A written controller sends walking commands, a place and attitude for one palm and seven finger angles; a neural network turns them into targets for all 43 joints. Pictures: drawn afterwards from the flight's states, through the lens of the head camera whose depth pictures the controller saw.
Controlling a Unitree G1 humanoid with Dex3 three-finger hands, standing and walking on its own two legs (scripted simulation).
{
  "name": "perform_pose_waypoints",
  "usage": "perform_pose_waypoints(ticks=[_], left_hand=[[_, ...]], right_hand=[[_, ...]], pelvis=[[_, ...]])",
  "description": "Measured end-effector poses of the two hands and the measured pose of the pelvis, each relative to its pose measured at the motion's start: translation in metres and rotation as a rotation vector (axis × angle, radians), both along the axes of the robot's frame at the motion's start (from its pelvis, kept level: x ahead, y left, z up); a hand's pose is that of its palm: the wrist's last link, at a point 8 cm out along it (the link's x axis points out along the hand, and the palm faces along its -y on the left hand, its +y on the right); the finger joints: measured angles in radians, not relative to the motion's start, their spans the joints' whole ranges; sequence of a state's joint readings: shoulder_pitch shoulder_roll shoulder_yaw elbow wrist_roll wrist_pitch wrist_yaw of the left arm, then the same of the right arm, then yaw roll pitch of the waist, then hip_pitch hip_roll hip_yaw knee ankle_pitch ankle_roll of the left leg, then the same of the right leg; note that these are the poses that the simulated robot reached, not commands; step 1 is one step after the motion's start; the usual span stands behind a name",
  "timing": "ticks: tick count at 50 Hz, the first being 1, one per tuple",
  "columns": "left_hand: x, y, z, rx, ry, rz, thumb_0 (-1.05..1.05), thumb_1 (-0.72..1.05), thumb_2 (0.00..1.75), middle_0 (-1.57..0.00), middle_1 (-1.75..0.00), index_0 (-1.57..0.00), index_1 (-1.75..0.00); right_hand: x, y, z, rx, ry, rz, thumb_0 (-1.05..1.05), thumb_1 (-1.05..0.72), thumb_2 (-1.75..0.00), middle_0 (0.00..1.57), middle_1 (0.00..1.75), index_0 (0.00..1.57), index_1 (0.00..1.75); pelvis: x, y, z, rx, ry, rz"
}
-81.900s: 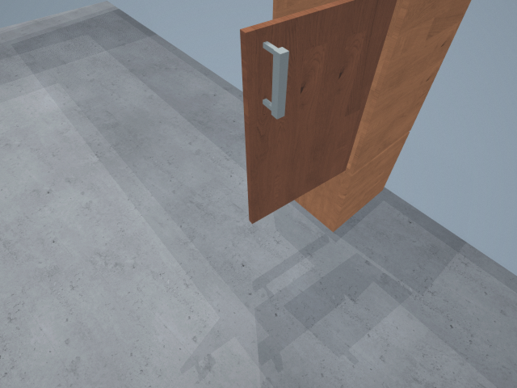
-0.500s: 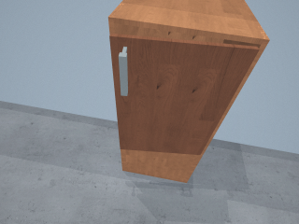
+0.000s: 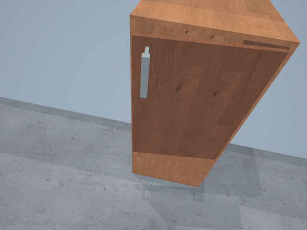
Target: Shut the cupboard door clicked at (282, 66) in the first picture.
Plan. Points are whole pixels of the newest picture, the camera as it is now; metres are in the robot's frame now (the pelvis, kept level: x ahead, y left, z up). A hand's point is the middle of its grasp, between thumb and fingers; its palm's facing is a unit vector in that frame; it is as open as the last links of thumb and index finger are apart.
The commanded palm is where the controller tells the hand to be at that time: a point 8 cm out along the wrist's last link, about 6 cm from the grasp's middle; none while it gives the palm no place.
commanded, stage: look again from close up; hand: left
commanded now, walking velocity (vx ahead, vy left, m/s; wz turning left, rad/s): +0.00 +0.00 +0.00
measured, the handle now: (145, 73) +0.49 +0.08 +0.15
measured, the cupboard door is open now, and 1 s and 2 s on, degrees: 7 7 7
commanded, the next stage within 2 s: shuffle to correct the standing spot in 0.04 s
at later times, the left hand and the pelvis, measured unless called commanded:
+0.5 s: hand out of the picture -0.02 +0.28 -0.18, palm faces +0.07 -0.99 -0.12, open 7.4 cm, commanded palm none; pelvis -0.01 +0.10 +0.01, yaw -2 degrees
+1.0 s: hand out of the picture +0.11 +0.30 -0.17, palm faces -0.08 -0.99 -0.10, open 7.4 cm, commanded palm none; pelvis -0.01 +0.13 +0.01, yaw -2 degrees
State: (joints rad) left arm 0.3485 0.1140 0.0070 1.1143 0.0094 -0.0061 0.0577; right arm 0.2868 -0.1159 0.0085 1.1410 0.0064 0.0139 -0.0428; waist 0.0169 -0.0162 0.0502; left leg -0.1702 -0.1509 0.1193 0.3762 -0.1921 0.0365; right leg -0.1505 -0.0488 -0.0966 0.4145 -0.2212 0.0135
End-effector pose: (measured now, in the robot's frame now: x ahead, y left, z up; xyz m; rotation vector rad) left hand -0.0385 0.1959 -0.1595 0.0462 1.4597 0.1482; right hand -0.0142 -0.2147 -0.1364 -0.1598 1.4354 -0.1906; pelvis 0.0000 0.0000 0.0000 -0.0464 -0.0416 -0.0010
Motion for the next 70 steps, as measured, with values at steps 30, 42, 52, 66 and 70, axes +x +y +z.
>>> perform_pose_waypoints(ticks=[30, 42, 52, 66, 70], left_hand=[[-0.019, 0.178, -0.012, 0.092, -0.014, 0.012, 0.00, 0.91, 0.90, -0.20, -0.30, -0.20, -0.30], [0.088, 0.198, -0.023, 0.032, -0.226, -0.125, 0.01, 0.91, 0.90, -0.20, -0.30, -0.19, -0.30], [0.160, 0.140, 0.022, -0.028, -0.321, -0.208, 0.00, 0.91, 0.90, -0.20, -0.30, -0.20, -0.30], [0.163, 0.067, 0.024, 0.056, -0.317, -0.123, -0.01, 0.93, 0.90, -0.20, -0.30, -0.20, -0.30], [0.143, 0.075, 0.022, 0.102, -0.253, -0.091, -0.03, 0.94, 0.90, -0.21, -0.30, -0.20, -0.30]], right_hand=[[-0.006, 0.100, 0.015, -0.115, -0.051, -0.066, 0.00, -0.90, -0.90, 0.20, 0.30, 0.21, 0.30], [-0.050, 0.168, 0.001, -0.031, -0.001, -0.039, 0.00, -0.91, -0.90, 0.20, 0.30, 0.21, 0.30], [-0.069, 0.145, 0.030, -0.017, 0.024, -0.122, 0.00, -0.90, -0.90, 0.20, 0.30, 0.21, 0.30], [-0.031, 0.022, -0.001, -0.034, 0.108, -0.094, 0.00, -0.91, -0.90, 0.20, 0.30, 0.20, 0.30], [0.031, 0.003, 0.002, -0.054, -0.015, -0.031, 0.00, -0.91, -0.90, 0.19, 0.30, 0.20, 0.30]], pelvis=[[-0.024, 0.125, -0.010, -0.014, 0.025, -0.041], [-0.024, 0.151, -0.018, 0.001, 0.021, -0.034], [-0.010, 0.127, 0.012, -0.013, 0.070, -0.026], [0.020, 0.050, -0.004, 0.034, 0.055, 0.010], [0.030, 0.038, -0.001, 0.035, 0.060, 0.017]])
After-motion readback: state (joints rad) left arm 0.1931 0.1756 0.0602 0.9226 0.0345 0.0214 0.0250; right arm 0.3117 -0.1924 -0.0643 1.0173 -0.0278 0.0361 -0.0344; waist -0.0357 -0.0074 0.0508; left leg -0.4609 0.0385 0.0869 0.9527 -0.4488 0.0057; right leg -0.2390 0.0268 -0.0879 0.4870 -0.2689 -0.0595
